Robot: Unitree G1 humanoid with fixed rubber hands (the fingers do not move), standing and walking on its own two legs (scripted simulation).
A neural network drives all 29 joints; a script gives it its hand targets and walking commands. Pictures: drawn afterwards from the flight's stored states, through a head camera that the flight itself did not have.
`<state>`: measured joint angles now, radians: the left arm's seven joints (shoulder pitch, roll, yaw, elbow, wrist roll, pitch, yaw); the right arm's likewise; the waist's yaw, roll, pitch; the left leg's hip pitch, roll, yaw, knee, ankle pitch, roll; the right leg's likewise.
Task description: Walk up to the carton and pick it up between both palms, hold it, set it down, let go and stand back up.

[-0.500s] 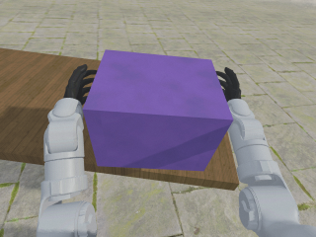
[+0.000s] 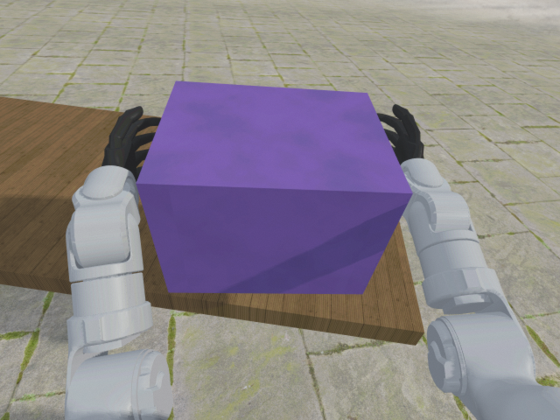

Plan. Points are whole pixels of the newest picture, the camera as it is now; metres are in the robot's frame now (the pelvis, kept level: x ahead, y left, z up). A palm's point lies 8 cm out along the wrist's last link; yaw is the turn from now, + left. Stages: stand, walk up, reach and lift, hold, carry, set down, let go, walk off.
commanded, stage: hold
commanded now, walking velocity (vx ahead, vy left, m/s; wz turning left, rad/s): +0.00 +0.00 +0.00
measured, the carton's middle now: (271, 189) +0.38 +0.00 +0.18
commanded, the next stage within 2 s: none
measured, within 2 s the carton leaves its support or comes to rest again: neither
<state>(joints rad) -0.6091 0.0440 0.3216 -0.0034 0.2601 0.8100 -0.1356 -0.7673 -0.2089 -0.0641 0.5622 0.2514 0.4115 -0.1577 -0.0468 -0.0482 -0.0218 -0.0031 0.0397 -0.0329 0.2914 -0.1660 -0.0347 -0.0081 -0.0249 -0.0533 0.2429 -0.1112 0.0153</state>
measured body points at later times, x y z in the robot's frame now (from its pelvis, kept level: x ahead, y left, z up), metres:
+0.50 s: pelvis +0.00 +0.00 +0.00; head -0.05 +0.02 +0.45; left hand +0.36 +0.19 +0.23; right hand +0.39 -0.18 +0.23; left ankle +0.01 +0.14 -0.75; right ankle +0.02 -0.13 -0.75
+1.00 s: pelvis +0.00 +0.00 +0.00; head -0.06 +0.02 +0.45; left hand +0.36 +0.19 +0.23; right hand +0.39 -0.18 +0.23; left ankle +0.01 +0.14 -0.75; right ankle +0.02 -0.13 -0.75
